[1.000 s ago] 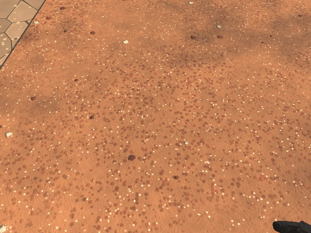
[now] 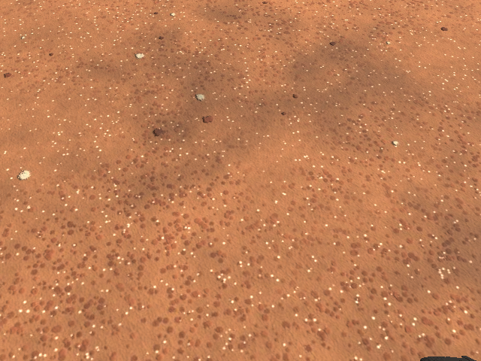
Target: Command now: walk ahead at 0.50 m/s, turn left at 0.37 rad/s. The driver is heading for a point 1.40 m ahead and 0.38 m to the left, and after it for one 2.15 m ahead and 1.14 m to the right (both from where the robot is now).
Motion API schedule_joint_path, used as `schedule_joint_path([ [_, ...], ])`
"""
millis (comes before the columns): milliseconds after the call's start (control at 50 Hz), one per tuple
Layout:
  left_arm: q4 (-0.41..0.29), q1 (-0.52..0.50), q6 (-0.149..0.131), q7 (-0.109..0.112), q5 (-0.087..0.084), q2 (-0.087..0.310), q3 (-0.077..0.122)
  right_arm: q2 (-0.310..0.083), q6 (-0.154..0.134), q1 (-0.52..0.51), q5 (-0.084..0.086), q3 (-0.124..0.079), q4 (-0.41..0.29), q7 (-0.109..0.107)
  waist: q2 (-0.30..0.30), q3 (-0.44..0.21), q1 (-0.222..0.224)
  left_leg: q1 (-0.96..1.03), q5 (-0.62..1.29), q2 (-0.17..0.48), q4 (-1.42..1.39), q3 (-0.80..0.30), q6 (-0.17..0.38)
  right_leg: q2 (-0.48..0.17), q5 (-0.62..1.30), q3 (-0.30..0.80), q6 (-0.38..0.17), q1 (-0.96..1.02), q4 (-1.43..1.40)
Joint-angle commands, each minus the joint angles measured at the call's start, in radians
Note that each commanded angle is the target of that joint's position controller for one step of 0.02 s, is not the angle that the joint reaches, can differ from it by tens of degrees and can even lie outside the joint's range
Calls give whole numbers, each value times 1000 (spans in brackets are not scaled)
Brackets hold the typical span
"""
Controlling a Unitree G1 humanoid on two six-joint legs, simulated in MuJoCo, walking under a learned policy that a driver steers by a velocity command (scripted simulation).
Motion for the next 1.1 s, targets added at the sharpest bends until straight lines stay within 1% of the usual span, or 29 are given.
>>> schedule_joint_path([
  [20,-103,56,-60,-13,6,78,-6,-214,1,352,15,-75,3,-13,206,-396,-144,923,-205,353,-230,-837,296,44,-70,129,36,-685,733],
  [40,-137,-42,-81,-28,-32,127,6,-180,6,294,12,-64,-11,-21,150,-247,-151,814,-252,333,-257,-706,246,-17,-9,151,22,-769,749],
  [60,-154,-108,-94,-29,-33,123,2,-170,11,236,5,-61,-29,-26,48,-151,-134,668,-199,296,-273,-600,217,-59,63,130,14,-761,688],
  [80,-161,-140,-98,-25,-11,120,5,-153,15,190,1,-55,-39,-28,-9,-74,-102,533,-96,260,-294,-521,202,-88,107,114,20,-732,596],
  [100,-163,-130,-93,-21,3,119,11,-138,15,164,-9,-47,-52,-31,7,-53,-68,446,1,230,-316,-470,195,-110,140,113,29,-671,539],
  [180,-167,-113,-62,-9,15,75,2,-157,15,153,-3,-54,-55,-48,57,-35,-32,290,182,175,-354,-354,207,-110,211,74,92,-605,374],
  [280,-205,-305,-71,-15,4,31,-15,-180,33,227,12,-64,-21,-72,76,-22,-105,223,101,103,-326,-291,132,-43,537,59,118,-493,18],
  [380,-220,-358,-90,-31,-15,81,6,-173,52,273,18,-67,-2,-81,105,-25,-104,359,12,158,-217,-438,100,-22,474,110,83,-442,-123],
  [420,-197,-270,-98,-28,-16,105,23,-162,58,246,14,-67,-10,-80,126,-46,-48,368,52,150,-135,-464,74,-24,425,93,40,-321,-171],
  [440,-181,-175,-103,-22,-5,133,37,-127,56,241,9,-54,-20,-76,109,-120,1,331,77,103,-9,-426,44,-71,418,114,-1,-149,-182],
  [460,-170,-27,-101,-12,7,188,52,-66,52,254,-10,-32,-39,-72,-10,-262,55,209,-93,34,266,-334,8,-246,355,282,-64,107,-164],
  [480,-127,40,-84,-18,8,256,71,-17,42,403,21,-14,-65,-69,-347,-362,-13,-143,-519,-83,566,-210,-50,-458,156,736,-234,388,-238],
  [500,-143,16,-79,-22,-12,158,53,-128,43,375,31,-34,-38,-74,-220,-279,16,-259,-477,10,685,-225,-63,-455,-74,790,-211,325,-293],
  [520,-150,-23,-75,-18,-12,105,39,-180,48,255,22,-51,-52,-74,-124,-148,45,-279,-381,39,708,-203,-69,-402,-38,625,-163,201,-309],
  [540,-151,-72,-71,-18,-2,90,29,-168,53,204,12,-53,-64,-76,-61,-78,28,-249,-310,71,692,-175,-78,-356,102,497,-139,86,-327],
  [560,-142,-99,-68,-18,1,69,22,-154,53,177,4,-55,-77,-72,-68,-27,12,-236,-265,95,653,-173,-84,-322,207,410,-138,8,-348],
  [600,-127,-117,-73,-16,5,52,18,-114,61,191,17,-53,-81,-60,-120,-6,-18,-172,-224,127,610,-150,-88,-273,303,277,-125,-77,-396],
  [700,-80,-106,-80,-17,-1,102,37,-66,70,117,9,-40,-118,-50,-77,12,-18,-230,-98,152,452,-127,-112,-293,497,113,-162,-74,-448],
  [800,-41,-82,-64,-10,-10,137,43,-43,53,-21,10,-28,-150,-20,-53,39,28,-163,113,131,186,-53,-90,-268,568,-51,-124,-42,-446],
  [880,1,-26,-44,-13,-32,166,51,-48,52,-100,12,-28,-194,-2,-53,62,35,-125,25,99,75,-11,-40,-308,687,-91,-105,50,-401],
  [920,12,-24,-34,-10,-42,196,58,-78,54,-54,3,-44,-195,-3,-83,16,-15,-6,-77,38,45,33,3,-316,998,-117,-92,86,-288],
  [960,19,-30,-26,-4,-40,186,47,-159,60,206,2,-92,-123,-20,-61,-126,-166,392,1,-25,-47,49,62,-267,1102,-174,-47,-29,37],
  [980,-5,-13,-34,-4,-3,120,19,-247,70,363,2,-116,-91,-41,85,-246,-210,717,77,166,-12,-214,120,-212,663,-185,-7,-298,364],
  [1000,-27,103,-55,-23,2,20,-18,-306,61,326,5,-112,-98,-39,277,-396,-93,942,-130,396,-147,-742,296,-36,-133,-49,36,-627,667],
  [1020,-17,-14,-73,-32,-37,130,9,-206,51,334,4,-87,-105,-31,122,-383,-171,897,-213,392,-228,-746,262,-68,-109,90,27,-706,741],
  [1040,-58,-114,-82,-34,-61,146,15,-183,40,284,-2,-76,-96,-28,108,-219,-163,763,-137,356,-248,-587,221,-101,-23,70,14,-763,724],
  [1060,-57,-136,-86,-25,-48,126,10,-162,33,220,0,-68,-91,-28,41,-138,-122,621,-29,314,-260,-475,191,-144,66,64,13,-735,654],
  [1080,-45,-128,-81,-21,-31,122,13,-126,29,167,-7,-58,-93,-29,44,-90,-85,513,69,282,-283,-379,175,-171,118,63,20,-687,596],
  [1100,-29,-86,-68,-24,-31,114,14,-104,22,143,-19,-51,-95,-30,69,-85,-52,441,110,265,-315,-327,168,-191,160,76,25,-619,576],
])
Next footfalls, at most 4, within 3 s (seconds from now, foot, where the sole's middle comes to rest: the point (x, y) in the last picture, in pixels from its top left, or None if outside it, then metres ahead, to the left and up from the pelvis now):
0.44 right None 0.45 -0.08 -0.75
0.96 left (160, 307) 0.59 0.28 -0.75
1.52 right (187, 199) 0.98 0.25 -0.75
1.98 left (119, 150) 1.18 0.52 -0.75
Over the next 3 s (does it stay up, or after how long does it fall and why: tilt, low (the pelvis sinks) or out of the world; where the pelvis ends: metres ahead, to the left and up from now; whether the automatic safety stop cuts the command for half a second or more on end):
stays up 1.59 0.31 0.01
